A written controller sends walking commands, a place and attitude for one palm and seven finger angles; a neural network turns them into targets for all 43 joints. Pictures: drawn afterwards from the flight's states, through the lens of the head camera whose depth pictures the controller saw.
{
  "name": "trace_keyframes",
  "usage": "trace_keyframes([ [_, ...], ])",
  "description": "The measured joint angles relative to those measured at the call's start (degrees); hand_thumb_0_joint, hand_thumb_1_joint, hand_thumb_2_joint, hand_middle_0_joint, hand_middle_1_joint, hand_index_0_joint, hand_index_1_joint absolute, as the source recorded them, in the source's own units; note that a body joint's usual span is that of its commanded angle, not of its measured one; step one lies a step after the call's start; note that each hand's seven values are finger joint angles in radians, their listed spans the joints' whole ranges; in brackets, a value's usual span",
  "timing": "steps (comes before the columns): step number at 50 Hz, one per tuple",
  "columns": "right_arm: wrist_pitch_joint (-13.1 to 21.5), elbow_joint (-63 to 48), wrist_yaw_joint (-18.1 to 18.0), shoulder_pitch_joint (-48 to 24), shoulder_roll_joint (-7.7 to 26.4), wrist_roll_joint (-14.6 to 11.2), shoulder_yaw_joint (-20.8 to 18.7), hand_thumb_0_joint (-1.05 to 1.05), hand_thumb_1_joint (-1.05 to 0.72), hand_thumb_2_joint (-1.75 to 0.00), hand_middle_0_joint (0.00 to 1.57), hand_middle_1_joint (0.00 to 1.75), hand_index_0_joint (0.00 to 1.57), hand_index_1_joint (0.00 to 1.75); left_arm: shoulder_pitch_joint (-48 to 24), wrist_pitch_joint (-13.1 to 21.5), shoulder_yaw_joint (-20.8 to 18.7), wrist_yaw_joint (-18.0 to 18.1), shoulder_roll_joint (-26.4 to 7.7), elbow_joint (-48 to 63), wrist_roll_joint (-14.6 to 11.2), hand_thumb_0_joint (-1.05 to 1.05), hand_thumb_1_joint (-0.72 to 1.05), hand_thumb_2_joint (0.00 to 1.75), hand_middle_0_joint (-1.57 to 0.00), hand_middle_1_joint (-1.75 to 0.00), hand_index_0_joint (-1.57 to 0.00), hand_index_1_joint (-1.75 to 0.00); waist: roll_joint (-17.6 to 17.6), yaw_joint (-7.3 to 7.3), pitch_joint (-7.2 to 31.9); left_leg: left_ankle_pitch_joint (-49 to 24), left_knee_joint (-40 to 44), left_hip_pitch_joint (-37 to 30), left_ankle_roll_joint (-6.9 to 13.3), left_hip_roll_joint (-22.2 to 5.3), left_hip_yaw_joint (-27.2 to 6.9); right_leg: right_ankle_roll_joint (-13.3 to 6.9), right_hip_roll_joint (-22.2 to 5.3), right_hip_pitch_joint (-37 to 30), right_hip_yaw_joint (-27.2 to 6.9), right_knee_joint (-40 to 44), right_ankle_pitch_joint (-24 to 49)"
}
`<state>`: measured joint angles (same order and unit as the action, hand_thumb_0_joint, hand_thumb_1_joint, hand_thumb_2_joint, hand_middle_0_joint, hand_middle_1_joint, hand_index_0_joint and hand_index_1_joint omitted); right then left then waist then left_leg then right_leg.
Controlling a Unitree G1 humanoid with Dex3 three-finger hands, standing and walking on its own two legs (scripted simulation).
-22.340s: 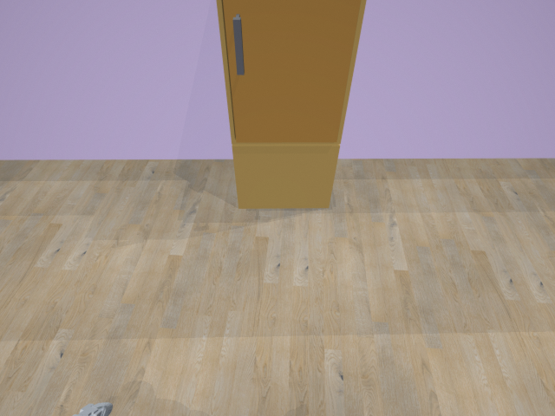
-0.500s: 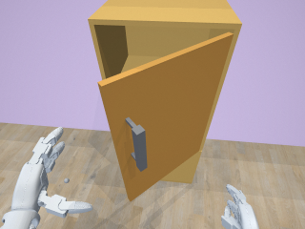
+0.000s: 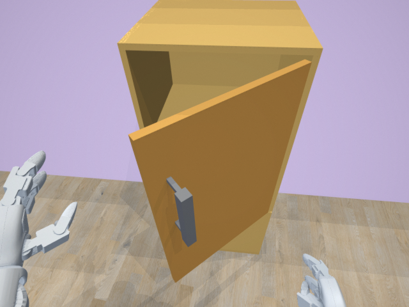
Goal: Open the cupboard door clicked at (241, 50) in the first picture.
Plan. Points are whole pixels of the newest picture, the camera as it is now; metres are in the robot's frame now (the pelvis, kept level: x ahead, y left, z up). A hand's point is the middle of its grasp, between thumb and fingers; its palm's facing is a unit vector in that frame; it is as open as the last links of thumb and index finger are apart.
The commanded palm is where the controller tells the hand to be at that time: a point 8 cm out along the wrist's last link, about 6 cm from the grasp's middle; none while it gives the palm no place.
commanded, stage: draw the hand back to the body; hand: left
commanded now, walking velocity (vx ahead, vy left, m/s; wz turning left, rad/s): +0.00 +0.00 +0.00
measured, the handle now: (181, 212) +0.28 +0.09 +0.05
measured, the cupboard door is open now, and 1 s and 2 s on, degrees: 43 43 43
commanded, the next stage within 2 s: step back with the hand held close in 0.44 s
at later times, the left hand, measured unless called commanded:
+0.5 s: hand (56, 227) +0.17 +0.24 +0.16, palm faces +0.44 -0.80 -0.40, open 7.5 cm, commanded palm +0.12 +0.28 +0.17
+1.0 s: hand (28, 253) +0.13 +0.26 +0.16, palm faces +0.35 -0.79 -0.50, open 7.4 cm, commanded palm +0.08 +0.30 +0.17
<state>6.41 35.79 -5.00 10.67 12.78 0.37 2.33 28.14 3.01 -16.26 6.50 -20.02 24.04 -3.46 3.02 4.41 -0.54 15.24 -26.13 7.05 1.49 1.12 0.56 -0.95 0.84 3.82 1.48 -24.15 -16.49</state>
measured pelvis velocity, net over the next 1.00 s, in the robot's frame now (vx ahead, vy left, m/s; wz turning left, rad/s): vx -0.07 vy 0.01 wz -0.02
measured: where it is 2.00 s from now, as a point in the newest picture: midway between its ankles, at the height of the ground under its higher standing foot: outside the picture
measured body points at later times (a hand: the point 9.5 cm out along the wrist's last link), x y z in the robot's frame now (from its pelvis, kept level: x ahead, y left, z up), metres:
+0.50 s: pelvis -0.01 -0.02 +0.00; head -0.04 -0.04 +0.45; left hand +0.14 +0.28 +0.18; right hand +0.18 -0.24 -0.08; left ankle -0.01 +0.10 -0.74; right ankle -0.03 -0.11 -0.74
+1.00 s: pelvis -0.07 +0.01 +0.00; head -0.06 +0.01 +0.45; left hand +0.11 +0.30 +0.18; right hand +0.11 -0.24 -0.08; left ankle -0.01 +0.10 -0.74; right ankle -0.03 -0.11 -0.74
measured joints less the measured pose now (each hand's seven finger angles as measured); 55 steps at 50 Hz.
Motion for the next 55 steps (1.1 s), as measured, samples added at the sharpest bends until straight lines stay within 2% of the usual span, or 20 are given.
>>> trace_keyframes([
  [8, -1.26, 0.42, 0.48, -0.73, 0.5, -0.1, -0.8, 0.02, -0.9, -0.9, 0.2, 0.3, 0.2, 0.3, -2.43, 0.43, -3.01, -0.04, -0.39, -1.37, -0.56, 0.01, 0.75, 0.83, -0.21, -0.3, -0.2, -0.3, 0.57, 0.15, -0.38, -0.85, 1.64, -1.33, -0.4, -0.4, -0.07, -0.39, 0.42, -1.31, 0.03, 1.68, 0.9],
  [15, -1.97, 0.74, 0.56, -0.52, 0.43, -0.1, -1.14, 0.02, -0.9, -0.9, 0.2, 0.3, 0.2, 0.3, -1.9, 0.26, -1.27, -0.69, 0.9, -2.7, -0.57, 0.01, 0.85, 0.88, -0.21, -0.3, -0.2, -0.3, 0.63, -0.03, -0.91, -1.64, 2.46, -1.73, -0.77, -0.81, -0.12, -0.8, 0.84, -1.6, 0.07, 2.35, 1.62],
  [29, -0.97, 2.04, 0.25, -0.19, 0.17, -0.26, -1.4, 0.02, -0.9, -0.9, 0.2, 0.3, 0.2, 0.3, -2.12, 2.01, -2.1, -0.66, 0.3, -3.28, -0.77, 0.01, 0.89, 0.89, -0.21, -0.3, -0.21, -0.3, 1.22, -0.22, -1.48, -2.72, 2.81, -2.0, -1.45, -1.64, -0.52, -1.53, 1.69, -2.1, 0.44, 3.12, 2.85],
  [36, -3.51, -0.52, 0.42, -1.29, 0.71, -0.41, -1.69, 0.02, -0.9, -0.9, 0.2, 0.3, 0.2, 0.3, -0.35, 4.49, -4.37, -0.71, -1.04, -1.61, 0.24, 0.01, 0.89, 0.9, -0.21, -0.3, -0.2, -0.3, 0.96, -2.33, -1.15, -2.92, 0.14, 3.85, -1.52, -2.32, -1.13, -1.45, 2.36, 2.55, 1.06, 2.86, 4.24],
  [42, -5.39, -2.43, -0.14, -1.67, 1.33, -0.8, -3.05, 0.02, -0.9, -0.9, 0.2, 0.3, 0.2, 0.3, 3.24, 4.18, -3.77, -0.53, -2.38, 1.65, 0.41, 0.01, 0.89, 0.9, -0.21, -0.3, -0.21, -0.3, 0.08, -3.28, -1.84, -4.09, -0.23, 6.69, -0.77, -1.73, 0.16, -0.63, 1.61, 6.53, -0.06, 0.71, 4.83],
  [46, -6.0, -3.04, -0.51, -1.38, 1.02, -1.04, -3.47, 0.02, -0.9, -0.9, 0.2, 0.3, 0.2, 0.3, 4.24, 4.64, -4.85, -0.04, -4.26, 3.63, 0.37, 0.01, 0.89, 0.89, -0.22, -0.3, -0.21, -0.3, -0.87, -3.68, -2.01, -4.79, -0.96, 8.32, -0.25, -1.34, 0.56, -0.13, 1.16, 8.45, -0.36, -0.55, 5.32],
  [50, -6.0, -3.4, -0.54, -0.92, 0.59, -1.14, -3.34, 0.02, -0.9, -0.9, 0.2, 0.3, 0.2, 0.3, 4.17, 5.5, -6.32, 0.77, -5.16, 4.52, 0.48, 0.01, 0.89, 0.89, -0.22, -0.3, -0.21, -0.3, -1.57, -3.93, -1.96, -5.42, -2.15, 10.17, 0.31, -1.21, 0.7, 0.33, 0.99, 10.03, -0.43, -1.2, 6.25],
  [55, -5.15, -3.87, -0.4, 0.1, 0.4, -0.99, -2.82, 0.02, -0.9, -0.9, 0.2, 0.3, 0.2, 0.3, 4.24, 6.57, -6.86, 1.51, -4.69, 5.18, 1.24, 0.01, 0.89, 0.89, -0.22, -0.3, -0.21, -0.3, -1.92, -4.16, -1.96, -6.21, -3.74, 12.52, 1.26, -0.84, 0.71, 1.09, 0.59, 12.01, -0.34, -2.23, 7.15],
])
